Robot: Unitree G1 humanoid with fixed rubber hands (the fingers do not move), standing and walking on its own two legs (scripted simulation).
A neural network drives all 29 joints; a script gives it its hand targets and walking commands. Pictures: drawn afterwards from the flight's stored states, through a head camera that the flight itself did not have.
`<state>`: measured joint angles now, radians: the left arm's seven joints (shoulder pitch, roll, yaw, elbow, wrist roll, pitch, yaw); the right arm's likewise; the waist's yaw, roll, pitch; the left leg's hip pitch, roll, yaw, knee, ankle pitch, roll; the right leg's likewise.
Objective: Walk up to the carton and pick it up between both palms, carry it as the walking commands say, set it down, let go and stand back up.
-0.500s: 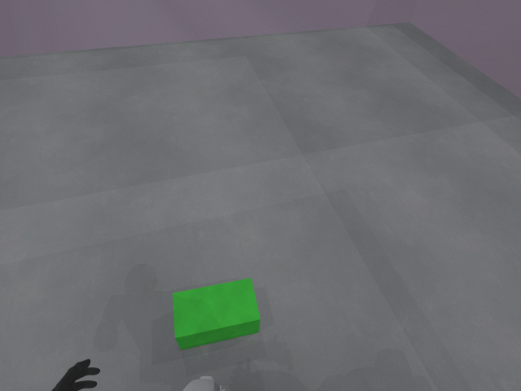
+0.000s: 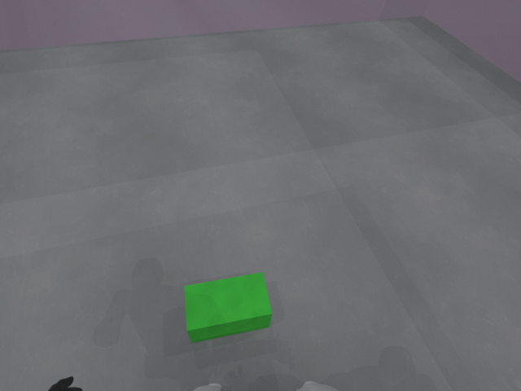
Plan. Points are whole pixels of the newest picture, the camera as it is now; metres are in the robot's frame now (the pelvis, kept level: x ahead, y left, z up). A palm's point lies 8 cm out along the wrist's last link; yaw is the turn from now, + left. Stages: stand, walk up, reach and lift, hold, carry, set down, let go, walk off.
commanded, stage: walk up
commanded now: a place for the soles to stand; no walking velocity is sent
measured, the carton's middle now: (227, 307) +0.48 +0.11 -0.67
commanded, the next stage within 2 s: none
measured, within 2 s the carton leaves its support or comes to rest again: neither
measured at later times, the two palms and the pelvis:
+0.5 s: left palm out of the picture +0.14 +0.33 -0.09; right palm out of the picture +0.10 -0.31 -0.09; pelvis +0.05 +0.01 +0.00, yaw +2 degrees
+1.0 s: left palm out of the picture +0.12 +0.34 -0.09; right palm out of the picture +0.10 -0.30 -0.10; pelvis +0.04 +0.01 +0.00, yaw +4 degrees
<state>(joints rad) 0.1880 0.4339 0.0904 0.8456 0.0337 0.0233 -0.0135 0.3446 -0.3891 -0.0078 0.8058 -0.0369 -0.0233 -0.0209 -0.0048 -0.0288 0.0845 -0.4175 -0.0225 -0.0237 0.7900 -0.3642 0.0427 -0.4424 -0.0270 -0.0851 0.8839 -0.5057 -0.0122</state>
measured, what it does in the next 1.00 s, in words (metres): steps on the spot: right foot, then left foot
